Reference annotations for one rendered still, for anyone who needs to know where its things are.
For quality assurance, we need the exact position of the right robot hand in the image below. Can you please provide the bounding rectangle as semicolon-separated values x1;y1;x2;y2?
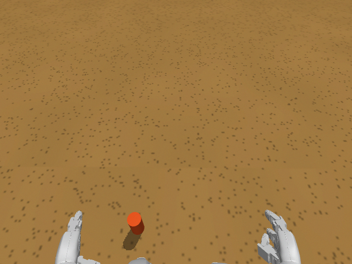
257;210;301;264

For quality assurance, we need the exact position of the can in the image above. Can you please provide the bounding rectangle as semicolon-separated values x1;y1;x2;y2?
127;212;144;235

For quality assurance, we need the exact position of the left robot hand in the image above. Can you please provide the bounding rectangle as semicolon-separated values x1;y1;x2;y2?
55;211;101;264

